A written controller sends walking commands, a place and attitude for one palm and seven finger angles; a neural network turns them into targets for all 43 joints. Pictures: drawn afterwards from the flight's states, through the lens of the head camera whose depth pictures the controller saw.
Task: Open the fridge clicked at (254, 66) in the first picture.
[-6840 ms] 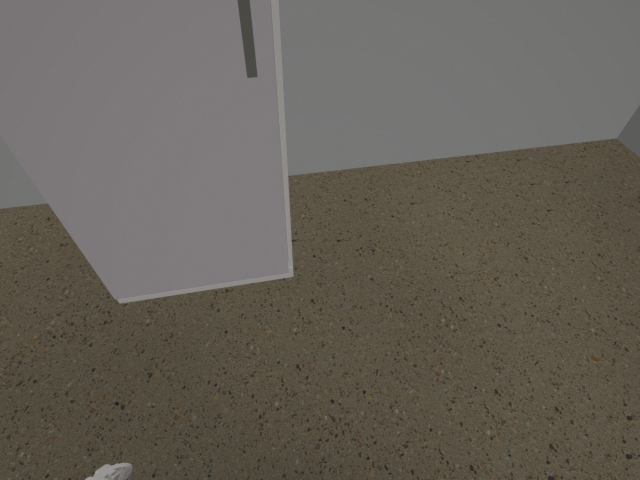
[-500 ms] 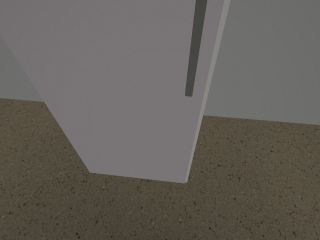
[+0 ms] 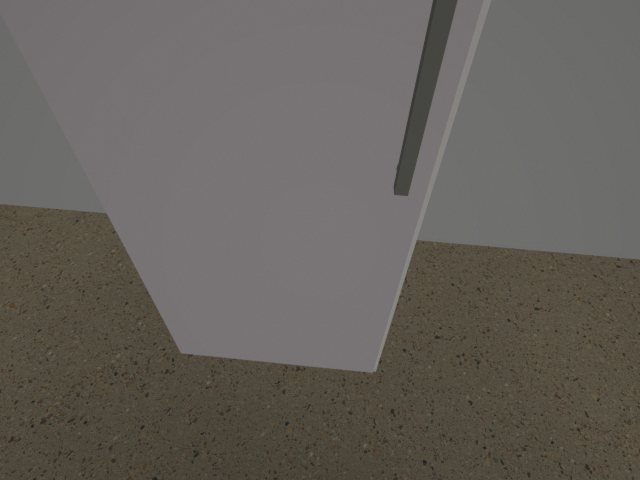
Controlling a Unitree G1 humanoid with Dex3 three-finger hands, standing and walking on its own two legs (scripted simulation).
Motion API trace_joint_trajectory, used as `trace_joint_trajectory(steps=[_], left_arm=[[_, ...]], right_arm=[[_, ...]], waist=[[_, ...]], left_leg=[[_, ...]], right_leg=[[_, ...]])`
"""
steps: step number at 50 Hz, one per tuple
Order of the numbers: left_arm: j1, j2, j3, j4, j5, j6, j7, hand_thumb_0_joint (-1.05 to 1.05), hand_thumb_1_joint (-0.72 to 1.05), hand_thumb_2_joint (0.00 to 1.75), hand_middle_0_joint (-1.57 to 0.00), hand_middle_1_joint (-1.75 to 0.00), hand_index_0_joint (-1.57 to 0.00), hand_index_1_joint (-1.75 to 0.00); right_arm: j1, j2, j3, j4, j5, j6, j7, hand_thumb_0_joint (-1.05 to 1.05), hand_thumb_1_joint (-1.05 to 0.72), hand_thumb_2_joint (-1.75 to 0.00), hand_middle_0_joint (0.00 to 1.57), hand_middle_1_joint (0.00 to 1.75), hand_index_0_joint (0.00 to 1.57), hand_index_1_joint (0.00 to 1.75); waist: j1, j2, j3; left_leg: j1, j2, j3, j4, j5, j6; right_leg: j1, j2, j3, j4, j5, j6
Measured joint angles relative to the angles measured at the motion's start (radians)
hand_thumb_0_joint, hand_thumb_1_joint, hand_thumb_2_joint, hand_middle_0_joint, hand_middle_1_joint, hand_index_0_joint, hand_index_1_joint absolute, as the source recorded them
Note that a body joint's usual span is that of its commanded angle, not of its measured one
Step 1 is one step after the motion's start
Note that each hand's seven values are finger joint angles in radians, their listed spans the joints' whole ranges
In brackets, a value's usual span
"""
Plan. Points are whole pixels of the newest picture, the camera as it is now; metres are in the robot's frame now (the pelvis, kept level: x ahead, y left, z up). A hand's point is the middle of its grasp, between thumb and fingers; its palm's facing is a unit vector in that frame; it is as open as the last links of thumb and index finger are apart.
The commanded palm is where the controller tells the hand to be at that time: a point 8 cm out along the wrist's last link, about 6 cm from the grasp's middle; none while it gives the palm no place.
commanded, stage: come to a stop and stand still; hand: right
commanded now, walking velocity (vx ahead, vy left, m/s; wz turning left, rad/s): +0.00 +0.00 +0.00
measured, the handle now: (424, 75) +0.53 -0.08 +0.26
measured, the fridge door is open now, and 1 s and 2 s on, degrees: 0 0 0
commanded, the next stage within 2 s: look again from close up in 0.06 s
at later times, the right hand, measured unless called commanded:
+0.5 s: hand out of the picture +0.00 -0.23 -0.18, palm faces +0.03 +0.98 -0.21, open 7.4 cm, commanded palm none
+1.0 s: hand out of the picture -0.05 -0.23 -0.18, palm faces +0.02 +0.98 -0.18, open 7.4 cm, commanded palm none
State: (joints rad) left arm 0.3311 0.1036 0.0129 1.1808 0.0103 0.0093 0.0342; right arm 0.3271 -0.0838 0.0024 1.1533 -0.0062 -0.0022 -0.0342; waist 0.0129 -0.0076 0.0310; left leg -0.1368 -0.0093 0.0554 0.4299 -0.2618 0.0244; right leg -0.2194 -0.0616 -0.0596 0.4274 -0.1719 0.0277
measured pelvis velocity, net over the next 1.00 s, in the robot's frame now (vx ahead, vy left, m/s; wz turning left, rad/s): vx -0.02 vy -0.05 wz -0.01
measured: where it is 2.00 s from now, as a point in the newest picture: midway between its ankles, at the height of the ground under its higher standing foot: outside the picture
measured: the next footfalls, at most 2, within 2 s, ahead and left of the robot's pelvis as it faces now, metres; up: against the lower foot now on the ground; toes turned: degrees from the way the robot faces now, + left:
none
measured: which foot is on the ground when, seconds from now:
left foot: down 0.00-1.00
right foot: down 0.00-1.00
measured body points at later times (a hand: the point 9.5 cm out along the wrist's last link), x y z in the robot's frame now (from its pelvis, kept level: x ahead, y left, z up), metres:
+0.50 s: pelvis -0.02 -0.05 -0.01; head -0.03 -0.06 +0.44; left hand +0.03 +0.19 -0.15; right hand +0.00 -0.28 -0.17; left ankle -0.02 +0.10 -0.74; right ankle +0.03 -0.14 -0.74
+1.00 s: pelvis -0.02 -0.05 +0.00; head -0.03 -0.07 +0.45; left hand +0.00 +0.19 -0.15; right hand -0.05 -0.28 -0.17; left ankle -0.02 +0.10 -0.74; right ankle +0.03 -0.14 -0.74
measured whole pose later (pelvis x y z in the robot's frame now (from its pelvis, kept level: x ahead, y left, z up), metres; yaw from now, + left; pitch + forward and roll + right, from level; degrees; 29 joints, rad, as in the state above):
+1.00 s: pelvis -0.02 -0.05 +0.00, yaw -1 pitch -1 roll +1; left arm 0.28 0.19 0.00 1.06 0.01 0.00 0.01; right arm 0.36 -0.19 0.01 1.06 -0.02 0.00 -0.02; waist 0.00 0.02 0.01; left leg -0.20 0.06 0.04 0.45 -0.23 -0.05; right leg -0.29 0.02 -0.06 0.47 -0.16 -0.05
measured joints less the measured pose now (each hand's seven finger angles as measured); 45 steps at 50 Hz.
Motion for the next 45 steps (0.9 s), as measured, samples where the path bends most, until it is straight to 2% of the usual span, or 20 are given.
trace_joint_trajectory(steps=[7,9,11,13,18,31,45], left_arm=[[-0.029,0.003,0.001,-0.013,-0.001,-0.006,0.004,0.0,0.91,0.9,-0.2,-0.3,-0.2,-0.3],[-0.042,0.017,-0.003,-0.038,-0.001,-0.004,-0.002,0.0,0.91,0.9,-0.2,-0.3,-0.2,-0.3],[-0.05,0.039,-0.001,-0.073,0.002,-0.007,0.002,0.01,0.93,0.9,-0.2,-0.3,-0.2,-0.3],[-0.051,0.047,0.002,-0.098,-0.002,-0.017,0.002,0.02,0.93,0.9,-0.2,-0.3,-0.2,-0.3],[-0.054,0.061,0.003,-0.145,0.0,-0.017,-0.003,0.01,0.93,0.9,-0.2,-0.3,-0.2,-0.3],[-0.046,0.073,-0.008,-0.185,0.008,-0.01,-0.024,0.0,0.92,0.9,-0.2,-0.3,-0.2,-0.3],[-0.049,0.09,-0.009,-0.138,0.001,-0.012,-0.026,0.0,0.91,0.9,-0.2,-0.3,-0.2,-0.3]], right_arm=[[0.016,0.006,0.001,0.007,-0.002,-0.003,-0.001,0.0,-0.91,-0.9,0.2,0.3,0.2,0.3],[0.018,0.012,0.005,0.0,-0.012,-0.022,-0.012,0.0,-0.91,-0.9,0.2,0.3,0.2,0.3],[0.026,0.013,0.008,-0.018,-0.015,-0.038,-0.017,0.0,-0.9,-0.9,0.2,0.3,0.2,0.3],[0.031,-0.001,0.006,-0.031,-0.013,-0.037,-0.018,0.0,-0.9,-0.9,0.2,0.3,0.2,0.3],[0.014,-0.044,0.002,-0.07,-0.017,-0.008,-0.011,0.0,-0.9,-0.9,0.2,0.3,0.2,0.3],[0.005,-0.132,-0.011,-0.148,-0.022,0.008,0.003,0.0,-0.91,-0.9,0.2,0.3,0.2,0.29],[0.031,-0.121,0.002,-0.106,-0.019,0.007,0.01,0.0,-0.91,-0.9,0.2,0.3,0.2,0.29]], waist=[[-0.009,0.009,0.002],[-0.015,-0.011,0.007],[-0.009,-0.023,0.017],[-0.003,-0.008,0.014],[-0.008,0.005,-0.012],[-0.013,0.018,-0.049],[-0.016,0.025,-0.028]], left_leg=[[0.009,0.0,-0.001,-0.008,0.0,-0.003],[-0.001,-0.013,-0.001,-0.01,0.007,-0.007],[-0.016,-0.015,-0.004,0.017,0.002,-0.012],[-0.025,0.002,-0.007,0.053,-0.018,-0.019],[-0.034,0.028,-0.011,0.093,-0.037,-0.037],[-0.068,0.067,-0.017,0.067,-0.002,-0.057],[-0.061,0.073,-0.019,0.028,0.026,-0.071]], right_leg=[[0.005,0.0,-0.001,0.001,-0.006,-0.002],[-0.033,-0.012,0.01,0.067,-0.029,-0.004],[-0.045,-0.009,0.023,0.092,-0.05,-0.015],[-0.044,0.008,0.02,0.105,-0.059,-0.021],[-0.052,0.032,0.015,0.135,-0.068,-0.041],[-0.079,0.073,0.005,0.089,-0.021,-0.08],[-0.07,0.081,0.002,0.046,0.007,-0.084]])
